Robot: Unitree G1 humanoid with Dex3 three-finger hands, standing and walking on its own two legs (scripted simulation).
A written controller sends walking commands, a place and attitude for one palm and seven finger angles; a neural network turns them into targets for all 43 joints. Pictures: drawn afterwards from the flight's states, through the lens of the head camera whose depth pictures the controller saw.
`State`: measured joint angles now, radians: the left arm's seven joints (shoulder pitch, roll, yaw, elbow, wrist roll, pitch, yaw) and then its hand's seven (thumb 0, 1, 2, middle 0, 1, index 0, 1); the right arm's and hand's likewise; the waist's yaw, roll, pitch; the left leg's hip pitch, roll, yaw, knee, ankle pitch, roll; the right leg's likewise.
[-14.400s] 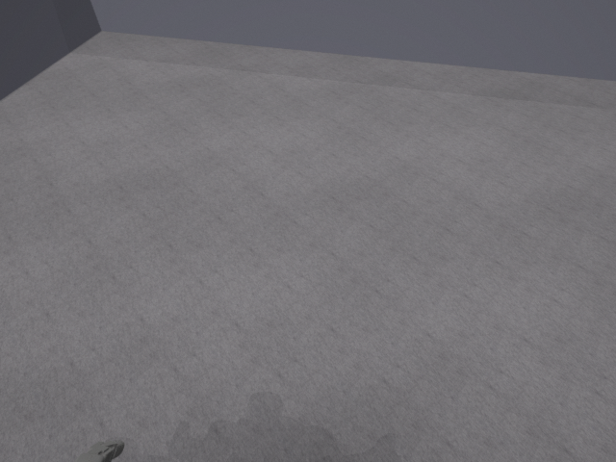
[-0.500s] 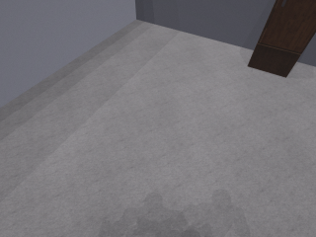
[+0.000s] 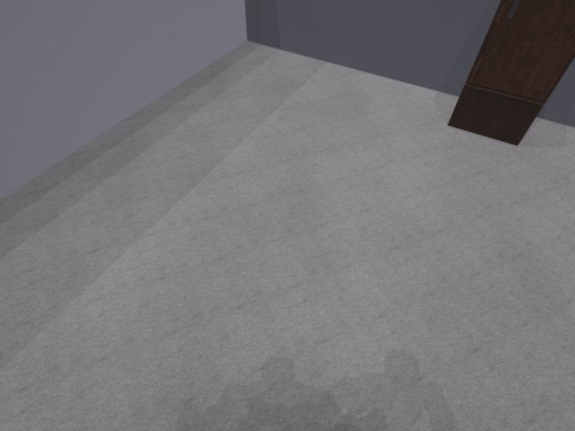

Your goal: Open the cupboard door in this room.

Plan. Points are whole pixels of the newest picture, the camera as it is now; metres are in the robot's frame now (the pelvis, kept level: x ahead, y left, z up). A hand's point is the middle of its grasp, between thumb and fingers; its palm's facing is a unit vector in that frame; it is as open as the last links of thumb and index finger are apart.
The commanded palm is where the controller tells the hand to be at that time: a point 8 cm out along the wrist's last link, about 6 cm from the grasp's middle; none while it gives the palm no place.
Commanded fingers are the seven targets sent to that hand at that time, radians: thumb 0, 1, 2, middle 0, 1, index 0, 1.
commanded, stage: stand and wait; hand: left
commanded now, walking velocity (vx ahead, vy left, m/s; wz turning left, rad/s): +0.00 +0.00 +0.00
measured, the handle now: (517, 1) +1.94 -0.96 -0.05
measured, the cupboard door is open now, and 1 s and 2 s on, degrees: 0 0 0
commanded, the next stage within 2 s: turn or walk to find it in 0.02 s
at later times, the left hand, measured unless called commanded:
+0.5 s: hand out of the picture +0.03 +0.18 -0.19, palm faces -0.15 -0.96 -0.25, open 7.4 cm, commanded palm none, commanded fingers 0.00 0.90 0.90 -0.20 -0.30 -0.20 -0.30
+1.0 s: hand out of the picture +0.04 +0.22 -0.18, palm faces -0.05 -0.97 -0.25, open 7.4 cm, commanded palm none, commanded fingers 0.00 0.90 0.90 -0.20 -0.30 -0.20 -0.30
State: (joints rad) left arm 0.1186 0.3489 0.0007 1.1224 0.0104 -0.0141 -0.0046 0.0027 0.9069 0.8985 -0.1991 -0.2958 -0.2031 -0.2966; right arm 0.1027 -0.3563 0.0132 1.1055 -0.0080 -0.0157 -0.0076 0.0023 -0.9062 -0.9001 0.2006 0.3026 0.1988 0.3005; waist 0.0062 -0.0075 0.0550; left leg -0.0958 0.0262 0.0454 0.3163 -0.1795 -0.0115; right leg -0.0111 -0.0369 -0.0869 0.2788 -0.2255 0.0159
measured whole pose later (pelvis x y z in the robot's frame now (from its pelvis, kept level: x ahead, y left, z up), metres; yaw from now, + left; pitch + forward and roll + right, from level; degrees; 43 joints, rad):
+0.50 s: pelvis -0.04 -0.02 -0.03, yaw -9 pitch -2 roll +1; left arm 0.21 0.21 0.03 1.00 0.03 0.04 -0.02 0.00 0.91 0.90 -0.20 -0.30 -0.20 -0.30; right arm 0.17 -0.23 -0.04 1.02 -0.02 0.05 -0.02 0.00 -0.91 -0.90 0.20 0.30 0.20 0.30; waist 0.01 0.03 0.13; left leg -0.31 0.13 0.14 0.72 -0.39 -0.03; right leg -0.29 0.01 -0.04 0.67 -0.35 -0.04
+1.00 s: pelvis -0.05 +0.01 -0.01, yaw -4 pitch +0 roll -1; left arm 0.13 0.28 0.02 1.05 0.01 0.03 0.02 0.00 0.91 0.90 -0.20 -0.30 -0.20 -0.30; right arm 0.18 -0.21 -0.01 1.07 -0.02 0.01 -0.01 0.00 -0.91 -0.90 0.20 0.30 0.20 0.30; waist 0.00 -0.04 0.04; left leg -0.22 0.00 -0.04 0.48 -0.26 0.01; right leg -0.27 -0.03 -0.06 0.68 -0.42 0.04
